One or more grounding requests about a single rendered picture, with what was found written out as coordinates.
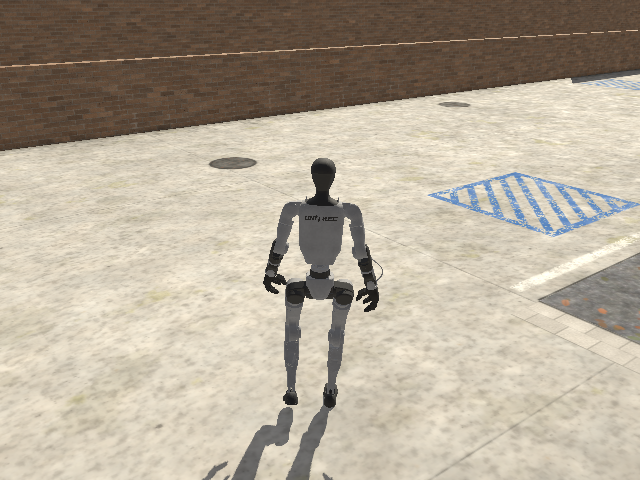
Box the robot left hand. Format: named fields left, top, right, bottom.
left=263, top=273, right=287, bottom=294

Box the robot right shin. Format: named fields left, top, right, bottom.
left=327, top=330, right=345, bottom=394

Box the left robot upper arm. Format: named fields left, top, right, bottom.
left=273, top=200, right=302, bottom=255

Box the left robot forearm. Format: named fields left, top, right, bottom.
left=265, top=239, right=284, bottom=277

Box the robot right hand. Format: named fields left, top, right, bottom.
left=356, top=287, right=379, bottom=312

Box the right robot upper arm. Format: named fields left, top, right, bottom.
left=343, top=202, right=368, bottom=260

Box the right robot forearm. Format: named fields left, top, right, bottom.
left=358, top=244, right=378, bottom=290

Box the left robot thigh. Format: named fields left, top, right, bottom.
left=285, top=278, right=306, bottom=341

